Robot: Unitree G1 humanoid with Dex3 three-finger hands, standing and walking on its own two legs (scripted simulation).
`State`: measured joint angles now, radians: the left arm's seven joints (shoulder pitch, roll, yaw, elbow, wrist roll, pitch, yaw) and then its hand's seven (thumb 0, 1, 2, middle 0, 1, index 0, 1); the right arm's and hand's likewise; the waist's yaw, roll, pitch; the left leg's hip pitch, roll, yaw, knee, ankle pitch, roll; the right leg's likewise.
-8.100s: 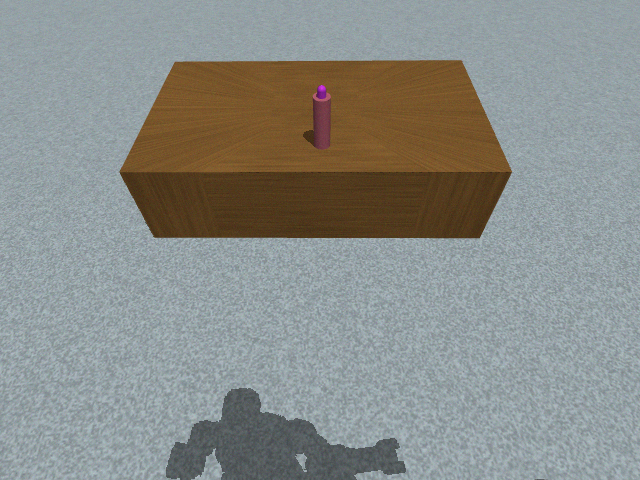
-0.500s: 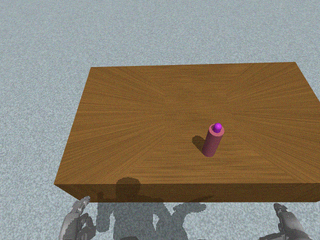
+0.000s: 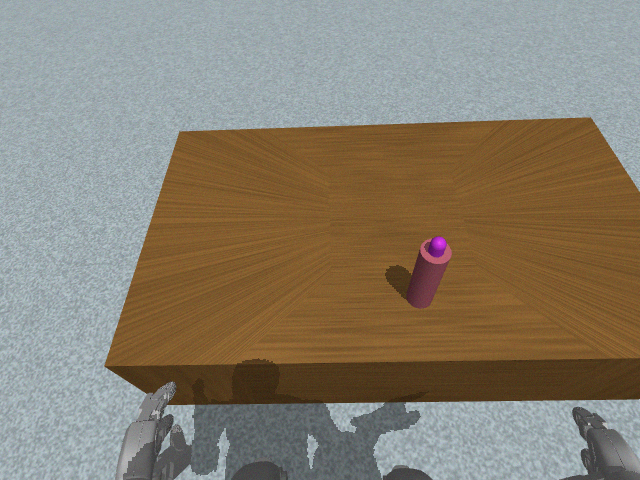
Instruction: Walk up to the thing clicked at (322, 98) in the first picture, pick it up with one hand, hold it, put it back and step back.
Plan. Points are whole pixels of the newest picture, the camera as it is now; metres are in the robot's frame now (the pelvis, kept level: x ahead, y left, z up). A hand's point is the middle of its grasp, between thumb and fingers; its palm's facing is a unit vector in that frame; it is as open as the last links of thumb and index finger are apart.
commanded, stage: go down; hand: right
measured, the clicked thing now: (428, 271) +0.52 -0.19 -0.25
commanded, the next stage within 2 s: approach in 1.68 s
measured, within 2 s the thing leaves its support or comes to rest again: neither
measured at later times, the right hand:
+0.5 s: hand (588, 341) +0.29 -0.33 -0.03, palm faces +0.16 +0.97 -0.19, open 17.4 cm
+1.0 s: hand (598, 275) +0.37 -0.36 -0.01, palm faces +0.17 +0.98 -0.10, open 17.5 cm
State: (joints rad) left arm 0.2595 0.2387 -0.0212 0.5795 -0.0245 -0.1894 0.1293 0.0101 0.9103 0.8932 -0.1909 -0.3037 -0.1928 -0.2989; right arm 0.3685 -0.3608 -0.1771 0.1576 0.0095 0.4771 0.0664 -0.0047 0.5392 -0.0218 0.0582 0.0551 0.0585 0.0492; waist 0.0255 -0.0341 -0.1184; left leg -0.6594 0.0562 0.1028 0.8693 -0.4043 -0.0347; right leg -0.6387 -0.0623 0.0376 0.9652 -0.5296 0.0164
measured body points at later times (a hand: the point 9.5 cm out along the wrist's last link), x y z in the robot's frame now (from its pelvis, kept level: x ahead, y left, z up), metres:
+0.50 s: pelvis -0.02 +0.00 +0.00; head +0.05 -0.02 +0.44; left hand +0.08 +0.27 -0.10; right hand +0.28 -0.38 -0.02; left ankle +0.01 +0.15 -0.69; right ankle -0.03 -0.12 -0.69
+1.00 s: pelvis -0.03 +0.00 -0.03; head +0.10 -0.04 +0.40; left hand +0.02 +0.28 -0.12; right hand +0.36 -0.41 +0.00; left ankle +0.01 +0.15 -0.69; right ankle -0.03 -0.12 -0.69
